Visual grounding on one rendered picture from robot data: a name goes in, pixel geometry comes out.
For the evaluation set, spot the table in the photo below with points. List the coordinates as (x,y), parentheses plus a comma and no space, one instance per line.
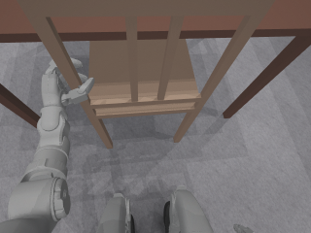
(285,18)

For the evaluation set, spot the chair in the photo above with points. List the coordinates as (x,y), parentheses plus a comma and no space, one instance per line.
(134,78)

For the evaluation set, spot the left robot forearm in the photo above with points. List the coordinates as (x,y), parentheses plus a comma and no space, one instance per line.
(51,156)

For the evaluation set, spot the robot left hand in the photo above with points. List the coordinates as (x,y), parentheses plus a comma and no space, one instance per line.
(53,86)

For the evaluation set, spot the robot right thigh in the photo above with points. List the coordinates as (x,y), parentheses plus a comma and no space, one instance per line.
(192,218)

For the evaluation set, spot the robot right hand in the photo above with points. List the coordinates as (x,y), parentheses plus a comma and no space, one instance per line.
(242,229)

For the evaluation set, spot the left robot shin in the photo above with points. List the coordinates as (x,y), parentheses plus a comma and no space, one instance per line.
(127,225)

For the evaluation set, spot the robot left upper arm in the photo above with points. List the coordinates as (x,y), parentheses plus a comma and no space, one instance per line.
(37,206)

